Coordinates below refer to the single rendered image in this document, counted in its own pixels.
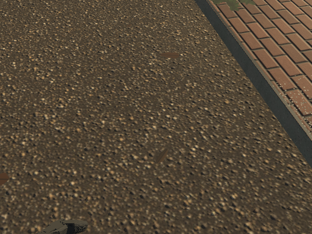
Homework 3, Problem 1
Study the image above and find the left robot hand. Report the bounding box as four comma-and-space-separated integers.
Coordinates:
36, 218, 89, 234

